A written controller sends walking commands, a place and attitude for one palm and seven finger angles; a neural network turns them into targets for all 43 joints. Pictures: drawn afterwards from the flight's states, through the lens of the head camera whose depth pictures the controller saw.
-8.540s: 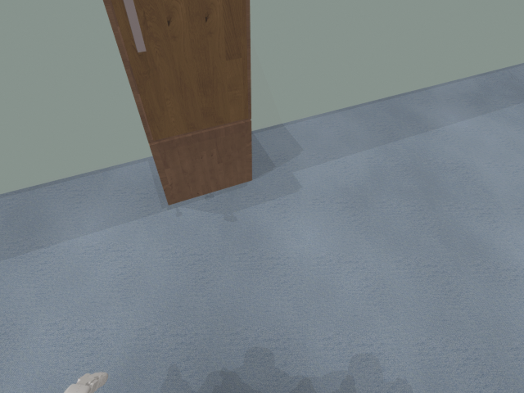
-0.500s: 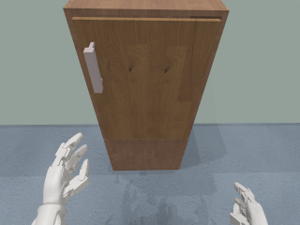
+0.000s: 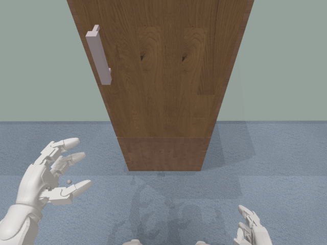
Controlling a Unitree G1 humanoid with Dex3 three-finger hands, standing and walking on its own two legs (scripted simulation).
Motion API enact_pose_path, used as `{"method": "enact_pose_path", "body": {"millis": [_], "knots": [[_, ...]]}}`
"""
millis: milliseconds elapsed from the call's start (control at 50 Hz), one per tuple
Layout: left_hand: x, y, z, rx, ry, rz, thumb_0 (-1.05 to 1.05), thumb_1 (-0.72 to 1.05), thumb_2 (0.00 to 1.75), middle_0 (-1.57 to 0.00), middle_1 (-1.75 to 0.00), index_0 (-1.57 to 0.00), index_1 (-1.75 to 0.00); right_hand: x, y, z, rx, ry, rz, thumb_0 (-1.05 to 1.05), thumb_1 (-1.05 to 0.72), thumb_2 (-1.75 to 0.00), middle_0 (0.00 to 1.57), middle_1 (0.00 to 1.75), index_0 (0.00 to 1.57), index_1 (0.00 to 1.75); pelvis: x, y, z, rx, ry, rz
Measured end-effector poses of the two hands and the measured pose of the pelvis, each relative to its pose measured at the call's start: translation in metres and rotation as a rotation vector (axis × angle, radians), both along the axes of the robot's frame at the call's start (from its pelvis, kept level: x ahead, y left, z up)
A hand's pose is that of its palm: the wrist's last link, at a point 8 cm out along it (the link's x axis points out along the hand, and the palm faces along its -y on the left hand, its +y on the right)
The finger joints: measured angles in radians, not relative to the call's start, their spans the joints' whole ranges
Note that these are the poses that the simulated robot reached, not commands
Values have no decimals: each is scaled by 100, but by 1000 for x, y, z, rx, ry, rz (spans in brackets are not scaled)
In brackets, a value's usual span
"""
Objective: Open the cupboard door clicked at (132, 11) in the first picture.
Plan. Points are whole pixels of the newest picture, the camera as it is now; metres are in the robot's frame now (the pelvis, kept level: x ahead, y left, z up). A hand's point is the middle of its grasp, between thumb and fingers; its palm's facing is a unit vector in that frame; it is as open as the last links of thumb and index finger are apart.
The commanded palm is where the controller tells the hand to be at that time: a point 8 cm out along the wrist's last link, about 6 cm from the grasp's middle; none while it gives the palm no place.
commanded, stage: raise the hand with hooked fingers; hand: left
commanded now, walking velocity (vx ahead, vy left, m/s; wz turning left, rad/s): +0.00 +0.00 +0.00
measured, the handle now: (101, 56) +0.57 +0.20 +0.15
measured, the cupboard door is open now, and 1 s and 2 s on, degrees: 0 0 0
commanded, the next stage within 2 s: move the hooked fingers beside the handle in 1.30 s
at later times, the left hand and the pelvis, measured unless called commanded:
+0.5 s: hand (21, 149) +0.27 +0.29 +0.14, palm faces +0.09 -1.00 -0.04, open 13.6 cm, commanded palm +0.24 +0.33 +0.14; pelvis +0.01 +0.03 +0.03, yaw +0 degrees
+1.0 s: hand (23, 124) +0.32 +0.29 +0.17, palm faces +0.03 -1.00 -0.03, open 14.0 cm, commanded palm +0.28 +0.34 +0.18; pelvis +0.02 +0.02 +0.04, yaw +0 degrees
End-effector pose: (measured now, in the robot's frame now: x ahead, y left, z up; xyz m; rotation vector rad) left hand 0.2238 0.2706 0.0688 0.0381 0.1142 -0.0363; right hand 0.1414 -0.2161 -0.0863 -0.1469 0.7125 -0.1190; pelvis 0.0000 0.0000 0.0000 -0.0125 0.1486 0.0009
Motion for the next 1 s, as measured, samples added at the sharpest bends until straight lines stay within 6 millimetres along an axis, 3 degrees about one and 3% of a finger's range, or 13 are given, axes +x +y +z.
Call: {"method": "enact_pose_path", "body": {"millis": [120,240,300,460,580,700,800,900,1000], "knots": [[-13,30,27,43,-115,163,0,3,53,-26,-86,-27,-86,-26,-24,11,-82,51,-31,1,-90,-90,21,30,20,30,5,7,9,1,-17,-4],[-7,33,23,33,-97,74,0,-12,47,-27,-95,-27,-95,-14,-32,25,-151,12,-11,1,-91,-90,20,30,20,30,2,17,13,-10,-38,9],[3,37,27,27,-92,48,0,-19,43,-28,-99,-28,-100,1,-26,36,-158,-46,-11,1,-91,-90,20,30,20,30,3,20,17,-10,-53,5],[22,66,72,20,-209,123,-1,-37,36,-29,-111,-30,-111,40,11,60,-97,-181,56,1,-91,-90,20,30,20,30,10,27,25,-11,-93,6],[30,75,71,10,-99,103,-1,-46,32,-30,-117,-30,-117,52,31,60,-60,-184,98,1,-90,-90,21,30,20,30,11,31,30,-10,-108,12],[38,83,92,31,-155,125,-1,-49,31,-30,-119,-30,-119,47,34,58,-63,-139,113,1,-90,-90,21,30,20,30,13,30,34,-9,-124,12],[53,93,111,24,-186,134,-1,-50,30,-30,-119,-30,-120,38,25,54,-74,-93,90,1,-90,-90,21,30,20,30,14,27,37,-8,-131,15],[69,89,109,10,-110,94,-1,-50,30,-30,-120,-30,-120,29,10,52,-84,-63,51,1,-90,-90,21,30,20,30,16,24,39,-5,-124,9],[71,75,99,-5,-91,68,-1,-50,30,-30,-120,-30,-120,23,-4,54,-96,-55,26,1,-90,-90,21,30,20,30,18,21,40,0,-118,-7]]}}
